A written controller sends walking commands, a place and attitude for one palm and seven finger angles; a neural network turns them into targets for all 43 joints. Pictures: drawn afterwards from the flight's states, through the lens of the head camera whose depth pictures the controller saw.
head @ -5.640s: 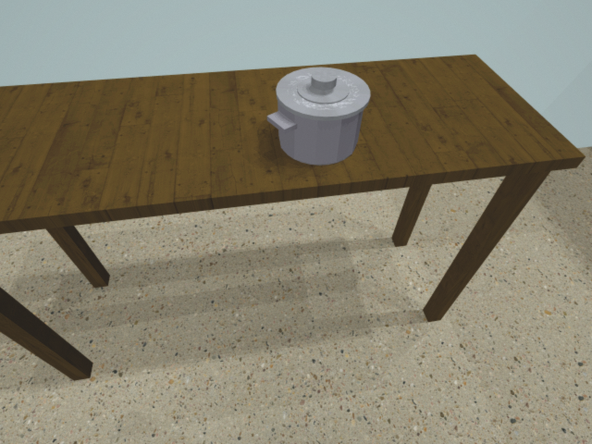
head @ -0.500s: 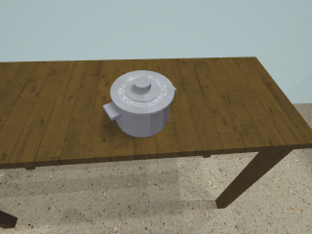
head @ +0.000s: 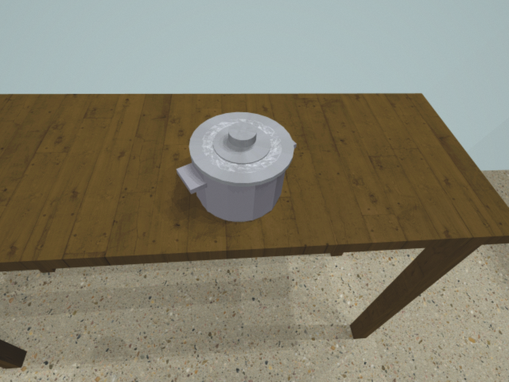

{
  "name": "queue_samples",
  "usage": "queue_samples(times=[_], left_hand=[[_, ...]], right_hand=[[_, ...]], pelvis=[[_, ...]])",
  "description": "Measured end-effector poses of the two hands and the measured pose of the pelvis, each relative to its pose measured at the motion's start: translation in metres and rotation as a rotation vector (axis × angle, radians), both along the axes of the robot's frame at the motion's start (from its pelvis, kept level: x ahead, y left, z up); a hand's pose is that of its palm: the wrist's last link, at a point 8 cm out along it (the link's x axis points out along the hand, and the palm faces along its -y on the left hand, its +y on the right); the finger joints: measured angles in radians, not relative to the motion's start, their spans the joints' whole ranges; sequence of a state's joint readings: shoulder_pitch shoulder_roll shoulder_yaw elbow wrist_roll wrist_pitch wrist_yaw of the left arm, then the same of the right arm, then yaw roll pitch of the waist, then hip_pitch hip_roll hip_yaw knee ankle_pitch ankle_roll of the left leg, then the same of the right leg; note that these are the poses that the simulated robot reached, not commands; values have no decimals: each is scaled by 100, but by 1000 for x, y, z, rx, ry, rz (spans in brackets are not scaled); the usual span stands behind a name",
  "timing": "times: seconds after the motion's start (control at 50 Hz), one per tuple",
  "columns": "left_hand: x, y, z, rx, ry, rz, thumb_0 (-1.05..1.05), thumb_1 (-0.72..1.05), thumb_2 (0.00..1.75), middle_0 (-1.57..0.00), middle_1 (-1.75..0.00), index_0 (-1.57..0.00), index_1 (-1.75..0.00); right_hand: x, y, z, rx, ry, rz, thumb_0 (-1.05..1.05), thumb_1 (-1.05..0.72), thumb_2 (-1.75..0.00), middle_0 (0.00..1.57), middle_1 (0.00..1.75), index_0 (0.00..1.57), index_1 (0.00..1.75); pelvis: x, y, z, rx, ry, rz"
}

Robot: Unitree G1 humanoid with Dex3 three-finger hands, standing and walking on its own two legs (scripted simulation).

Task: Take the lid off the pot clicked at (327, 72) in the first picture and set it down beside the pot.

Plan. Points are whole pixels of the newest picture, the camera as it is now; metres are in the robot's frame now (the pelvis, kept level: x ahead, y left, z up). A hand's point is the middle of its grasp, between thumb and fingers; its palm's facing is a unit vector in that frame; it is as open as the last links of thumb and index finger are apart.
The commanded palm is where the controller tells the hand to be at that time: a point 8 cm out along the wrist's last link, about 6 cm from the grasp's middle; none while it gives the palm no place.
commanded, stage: look again from close up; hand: left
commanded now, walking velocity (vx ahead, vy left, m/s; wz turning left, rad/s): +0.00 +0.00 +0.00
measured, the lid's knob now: (242, 134) +0.45 +0.06 +0.15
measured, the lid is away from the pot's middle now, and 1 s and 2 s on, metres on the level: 0.00 0.00 0.00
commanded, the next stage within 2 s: shuffle to correct the standing spot in 0.86 s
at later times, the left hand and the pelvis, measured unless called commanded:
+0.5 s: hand out of the picture -0.02 +0.16 -0.18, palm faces +0.02 -0.99 -0.13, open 7.4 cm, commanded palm none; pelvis +0.00 +0.01 +0.00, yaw +0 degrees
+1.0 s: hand out of the picture -0.03 +0.16 -0.18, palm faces +0.02 -0.99 -0.11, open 7.4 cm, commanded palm none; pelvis +0.00 +0.02 +0.00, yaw +0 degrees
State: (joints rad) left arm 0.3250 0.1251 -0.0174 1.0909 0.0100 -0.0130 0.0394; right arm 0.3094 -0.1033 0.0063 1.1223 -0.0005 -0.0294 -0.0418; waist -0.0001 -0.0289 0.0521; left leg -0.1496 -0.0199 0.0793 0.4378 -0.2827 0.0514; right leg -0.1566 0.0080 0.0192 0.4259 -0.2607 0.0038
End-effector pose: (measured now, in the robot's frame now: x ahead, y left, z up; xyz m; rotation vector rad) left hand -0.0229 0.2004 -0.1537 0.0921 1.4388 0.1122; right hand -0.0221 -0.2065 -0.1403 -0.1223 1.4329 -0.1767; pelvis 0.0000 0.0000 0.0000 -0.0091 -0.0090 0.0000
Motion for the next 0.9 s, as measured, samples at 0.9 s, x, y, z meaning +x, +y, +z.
queue_samples(times=[0.9], left_hand=[[-7, 13, -3, -14, 13, 5, 0, 90, 90, -20, -30, -20, -30]], right_hand=[[-10, 25, 0, 6, 3, -14, 1, -91, -89, 20, 30, 20, 30]], pelvis=[[-3, 19, -1, -2, -2, -2]])
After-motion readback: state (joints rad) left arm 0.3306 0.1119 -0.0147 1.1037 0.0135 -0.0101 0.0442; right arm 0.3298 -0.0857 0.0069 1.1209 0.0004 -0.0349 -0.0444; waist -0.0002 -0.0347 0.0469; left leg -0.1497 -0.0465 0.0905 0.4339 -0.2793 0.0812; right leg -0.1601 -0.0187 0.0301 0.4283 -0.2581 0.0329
